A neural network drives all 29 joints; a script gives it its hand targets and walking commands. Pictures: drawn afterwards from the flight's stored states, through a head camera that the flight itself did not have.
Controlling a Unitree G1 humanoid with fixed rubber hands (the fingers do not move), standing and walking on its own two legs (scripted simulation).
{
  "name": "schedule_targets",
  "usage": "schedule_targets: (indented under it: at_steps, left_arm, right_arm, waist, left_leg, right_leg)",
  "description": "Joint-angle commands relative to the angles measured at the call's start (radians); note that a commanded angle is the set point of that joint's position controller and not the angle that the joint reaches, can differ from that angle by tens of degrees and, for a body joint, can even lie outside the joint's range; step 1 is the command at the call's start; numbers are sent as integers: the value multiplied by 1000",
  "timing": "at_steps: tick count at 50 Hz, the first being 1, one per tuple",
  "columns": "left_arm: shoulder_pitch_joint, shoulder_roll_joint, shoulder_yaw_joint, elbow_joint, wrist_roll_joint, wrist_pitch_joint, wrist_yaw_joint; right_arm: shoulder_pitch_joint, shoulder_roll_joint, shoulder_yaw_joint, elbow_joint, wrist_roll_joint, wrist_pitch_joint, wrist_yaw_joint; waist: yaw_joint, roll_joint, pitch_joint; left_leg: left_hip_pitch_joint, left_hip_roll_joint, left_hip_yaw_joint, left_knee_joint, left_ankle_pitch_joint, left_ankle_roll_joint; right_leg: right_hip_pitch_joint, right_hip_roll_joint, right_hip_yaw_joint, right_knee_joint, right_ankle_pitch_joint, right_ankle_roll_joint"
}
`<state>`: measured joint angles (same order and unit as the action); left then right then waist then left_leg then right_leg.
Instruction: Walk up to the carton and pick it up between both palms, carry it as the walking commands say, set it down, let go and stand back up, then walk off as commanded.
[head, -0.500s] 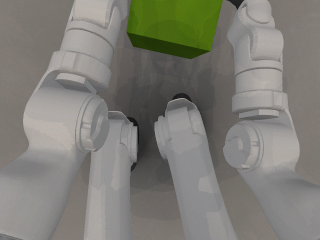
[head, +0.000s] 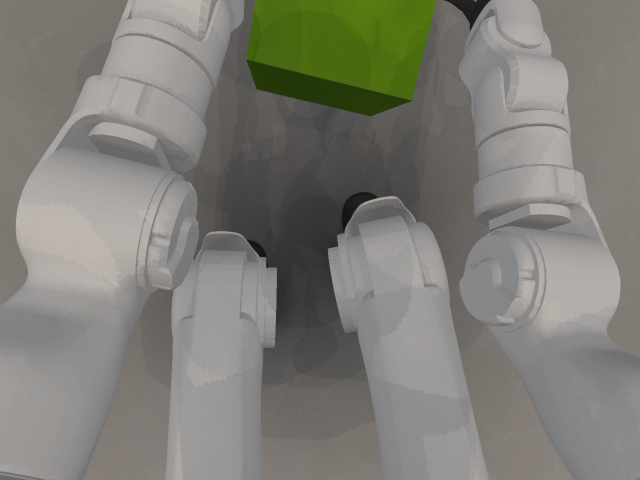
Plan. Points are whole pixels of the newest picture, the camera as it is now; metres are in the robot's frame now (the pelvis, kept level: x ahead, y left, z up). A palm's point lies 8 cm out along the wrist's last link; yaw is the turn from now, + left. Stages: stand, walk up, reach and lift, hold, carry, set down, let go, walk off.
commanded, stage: set down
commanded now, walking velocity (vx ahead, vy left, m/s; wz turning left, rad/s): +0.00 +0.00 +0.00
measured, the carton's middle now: out of the picture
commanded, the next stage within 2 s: none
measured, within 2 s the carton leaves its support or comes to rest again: rests again in 0.38 s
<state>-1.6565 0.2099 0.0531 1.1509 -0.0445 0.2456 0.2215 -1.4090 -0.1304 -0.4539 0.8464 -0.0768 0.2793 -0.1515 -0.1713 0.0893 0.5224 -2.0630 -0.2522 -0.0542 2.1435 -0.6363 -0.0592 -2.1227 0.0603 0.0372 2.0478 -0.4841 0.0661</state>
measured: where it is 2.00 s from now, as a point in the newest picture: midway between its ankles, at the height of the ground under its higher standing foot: (310, 294)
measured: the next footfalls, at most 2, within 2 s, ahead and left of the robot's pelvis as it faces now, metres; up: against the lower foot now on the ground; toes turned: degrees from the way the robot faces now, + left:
none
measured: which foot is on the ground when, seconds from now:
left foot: down 0.00-1.00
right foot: down 0.00-1.00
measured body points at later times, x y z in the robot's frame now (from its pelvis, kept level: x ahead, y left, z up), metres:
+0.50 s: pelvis +0.00 +0.00 -0.02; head +0.38 -0.04 +0.21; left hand +0.58 -0.01 -0.21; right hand +0.50 -0.26 -0.21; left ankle +0.10 +0.10 -0.37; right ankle +0.14 -0.13 -0.37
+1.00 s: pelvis +0.01 +0.01 -0.02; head +0.38 -0.04 +0.21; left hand +0.59 -0.01 -0.21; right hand +0.50 -0.26 -0.22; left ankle +0.10 +0.10 -0.37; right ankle +0.14 -0.13 -0.37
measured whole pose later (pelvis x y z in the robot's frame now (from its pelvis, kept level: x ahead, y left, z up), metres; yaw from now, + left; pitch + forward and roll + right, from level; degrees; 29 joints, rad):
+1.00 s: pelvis +0.01 +0.01 -0.02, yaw +0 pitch +33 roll -4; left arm -1.65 0.22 0.03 1.22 -0.05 0.17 0.16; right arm -1.44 -0.20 -0.48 1.01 -0.06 0.20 -0.02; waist -0.19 0.09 0.49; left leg -2.15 -0.21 -0.02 2.23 -0.65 -0.01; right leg -2.18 -0.01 0.00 2.12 -0.52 0.05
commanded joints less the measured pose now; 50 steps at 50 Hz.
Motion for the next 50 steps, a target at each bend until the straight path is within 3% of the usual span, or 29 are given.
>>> schedule_targets:
  at_steps: [1, 3, 4, 5, 6, 10, 11, 13, 14, 15, 16, 18, 19, 21, 23, 25, 28, 29, 30, 31, 32, 36, 37, 41, 42, 45, 47, 48, 50]
  left_arm:
    - [-562, -988, -206, -161, -109, -67, -252]
    - [-592, -950, -174, -229, -97, -83, -250]
    - [-663, -982, -218, -298, -126, -89, -246]
    - [-670, -936, -225, -295, -131, -93, -241]
    - [-684, -952, -251, -294, -152, -86, -235]
    - [-626, -918, -216, -222, -125, -82, -237]
    - [-643, -925, -238, -266, -140, -96, -232]
    - [-620, -958, -243, -248, -145, -82, -233]
    - [-621, -930, -237, -205, -124, -86, -239]
    - [-558, -893, -203, -182, -109, -89, -242]
    - [-596, -933, -218, -259, -132, -99, -243]
    - [-560, -886, -188, -198, -101, -105, -243]
    - [-562, -896, -194, -212, -104, -105, -248]
    - [-575, -857, -176, -185, -87, -108, -247]
    - [-635, -871, -238, -263, -128, -115, -258]
    - [-580, -844, -177, -127, -79, -97, -260]
    - [-645, -849, -205, -207, -96, -105, -266]
    - [-586, -822, -173, -138, -89, -105, -270]
    - [-580, -834, -182, -145, -86, -103, -267]
    - [-564, -838, -179, -168, -81, -102, -268]
    - [-532, -846, -162, -75, -65, -97, -270]
    - [-512, -862, -194, -127, -56, -111, -272]
    - [-553, -831, -185, -165, -82, -124, -271]
    - [-450, -828, -145, -99, -30, -123, -268]
    - [-497, -837, -161, -99, -46, -125, -272]
    - [-485, -803, -149, -101, -40, -118, -266]
    - [-497, -786, -173, -103, -50, -119, -272]
    - [-522, -793, -164, -152, -54, -125, -275]
    - [-461, -770, -157, -96, -35, -114, -274]
  right_arm:
    - [-882, 605, 354, -260, 128, -119, 267]
    - [-833, 640, 348, -241, 131, -117, 266]
    - [-834, 614, 343, -248, 112, -118, 277]
    - [-845, 618, 349, -248, 145, -121, 274]
    - [-841, 622, 349, -238, 155, -116, 279]
    - [-813, 566, 281, -192, 110, -116, 293]
    - [-710, 606, 264, -96, 95, -109, 299]
    - [-754, 611, 315, -121, 131, -105, 315]
    - [-761, 611, 290, -138, 130, -104, 314]
    - [-747, 607, 289, -105, 126, -102, 314]
    - [-746, 644, 307, -127, 115, -105, 313]
    - [-758, 642, 312, -117, 130, -110, 316]
    - [-758, 681, 341, -167, 131, -108, 316]
    - [-743, 635, 279, -71, 111, -107, 308]
    - [-777, 642, 331, -171, 146, -122, 305]
    - [-765, 584, 246, -21, 98, -114, 303]
    - [-759, 600, 268, -55, 120, -118, 303]
    - [-788, 576, 278, -69, 119, -129, 301]
    - [-759, 570, 257, -51, 108, -129, 300]
    - [-781, 594, 273, -110, 123, -126, 303]
    - [-740, 590, 255, -22, 107, -121, 314]
    - [-650, 588, 214, -15, 85, -133, 316]
    - [-706, 589, 229, -50, 104, -136, 316]
    - [-654, 581, 200, 16, 69, -136, 325]
    - [-640, 594, 202, 0, 63, -138, 324]
    - [-657, 559, 193, 3, 76, -141, 320]
    - [-661, 531, 188, -9, 68, -142, 321]
    - [-664, 573, 208, -34, 84, -141, 322]
    - [-629, 547, 187, -2, 71, -141, 327]
  waist:
    - [-217, 138, -1687]
    - [-222, 107, -1660]
    - [-262, 110, -1659]
    - [-223, 142, -1723]
    - [-264, 131, -1690]
    - [-271, 149, -1562]
    - [-283, 165, -1552]
    - [-238, 174, -1576]
    - [-240, 184, -1477]
    - [-202, 172, -1427]
    - [-227, 116, -1492]
    - [-183, 101, -1441]
    - [-184, 57, -1454]
    - [-215, 96, -1351]
    - [-205, 111, -1480]
    - [-203, 168, -1282]
    - [-227, 162, -1301]
    - [-183, 144, -1300]
    - [-218, 137, -1231]
    - [-176, 145, -1319]
    - [-213, 140, -1212]
    - [-230, 202, -1236]
    - [-223, 150, -1290]
    - [-195, 156, -1158]
    - [-227, 142, -1190]
    - [-206, 171, -1173]
    - [-240, 174, -1130]
    - [-209, 160, -1189]
    - [-200, 160, -1114]
  left_leg:
    - [490, 39, 29, -144, 369, 30]
    - [458, 44, 27, -149, 394, 38]
    - [437, 38, 39, -143, 398, 23]
    - [503, 51, 34, -128, 394, 31]
    - [489, 49, 33, -157, 389, 23]
    - [441, 49, 30, -145, 350, 43]
    - [462, 47, 29, -148, 368, 20]
    - [498, 49, 37, -143, 358, 27]
    - [397, 56, 47, -144, 296, 36]
    - [381, 50, 55, -137, 295, 39]
    - [376, 36, 49, -131, 336, 44]
    - [306, 46, 74, -114, 315, 40]
    - [318, 43, 80, -114, 308, 42]
    - [228, 46, 66, -123, 240, 45]
    - [327, 50, 73, -102, 314, 50]
    - [259, 46, 71, -122, 195, 46]
    - [265, 58, 66, -114, 214, 49]
    - [253, 62, 77, -93, 216, 46]
    - [231, 63, 62, -117, 205, 48]
    - [331, 62, 57, -112, 245, 53]
    - [233, 68, 51, -124, 207, 47]
    - [300, 60, 52, -102, 268, 37]
    - [305, 63, 42, -108, 303, 49]
    - [218, 61, 34, -119, 278, 50]
    - [237, 63, 27, -117, 267, 58]
    - [258, 57, 31, -120, 255, 48]
    - [258, 74, 28, -114, 268, 42]
    - [281, 65, 32, -100, 277, 52]
    - [261, 66, 29, -114, 250, 46]
  right_leg:
    - [664, 31, -141, -68, 473, -45]
    - [703, 35, -134, -80, 505, -41]
    - [704, 38, -123, -80, 527, -56]
    - [707, 26, -126, -53, 519, -54]
    - [704, 28, -139, -68, 515, -54]
    - [570, 31, -141, -58, 436, -53]
    - [567, 28, -139, -55, 441, -69]
    - [565, 26, -133, -62, 426, -73]
    - [566, 26, -117, -68, 407, -66]
    - [551, 22, -116, -61, 392, -62]
    - [589, 31, -112, -68, 437, -61]
    - [620, 35, -112, -57, 458, -51]
    - [658, 35, -103, -80, 467, -47]
    - [607, 35, -95, -64, 415, -58]
    - [668, 38, -96, -63, 497, -58]
    - [521, 38, -105, -66, 343, -69]
    - [499, 39, -101, -68, 349, -70]
    - [528, 33, -101, -66, 348, -61]
    - [496, 38, -110, -72, 344, -63]
    - [525, 29, -105, -71, 347, -64]
    - [463, 30, -119, -56, 330, -71]
    - [459, 37, -100, -51, 377, -78]
    - [485, 27, -113, -45, 407, -61]
    - [423, 29, -104, -38, 377, -67]
    - [440, 25, -94, -44, 384, -70]
    - [399, 29, -121, -33, 339, -67]
    - [409, 23, -106, -43, 365, -71]
    - [413, 26, -103, -36, 365, -74]
    - [368, 26, -113, -38, 324, -74]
